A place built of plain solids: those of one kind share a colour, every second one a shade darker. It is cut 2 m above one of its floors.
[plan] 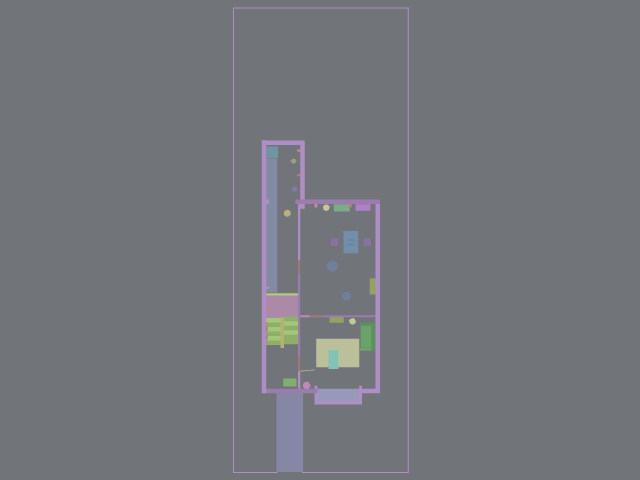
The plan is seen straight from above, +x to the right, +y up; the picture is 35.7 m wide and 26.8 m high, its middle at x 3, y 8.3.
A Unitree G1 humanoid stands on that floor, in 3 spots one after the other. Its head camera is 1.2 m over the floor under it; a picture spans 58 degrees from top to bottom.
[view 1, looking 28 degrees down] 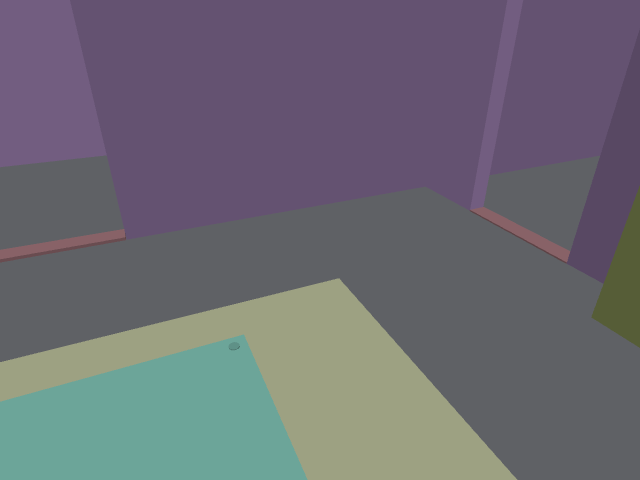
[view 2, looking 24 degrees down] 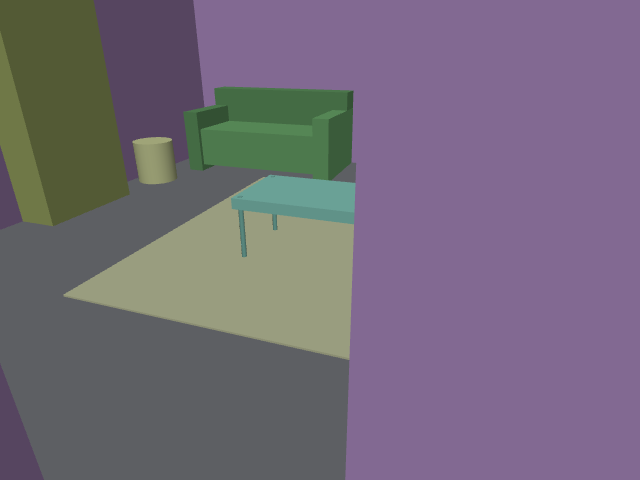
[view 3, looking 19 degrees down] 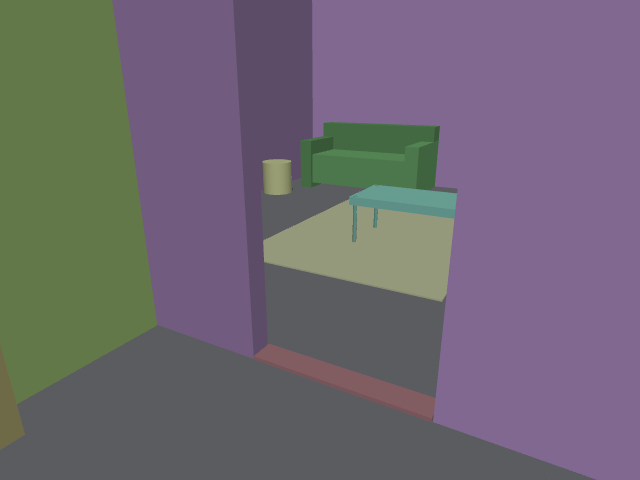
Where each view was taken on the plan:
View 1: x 4.44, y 1.95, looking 156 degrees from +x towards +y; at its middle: ground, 2.58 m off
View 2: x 1.38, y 0.87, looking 19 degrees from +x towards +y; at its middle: laid_rug_front_room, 2.92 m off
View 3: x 0.40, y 0.70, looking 29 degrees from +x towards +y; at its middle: laid_rug_front_room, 3.65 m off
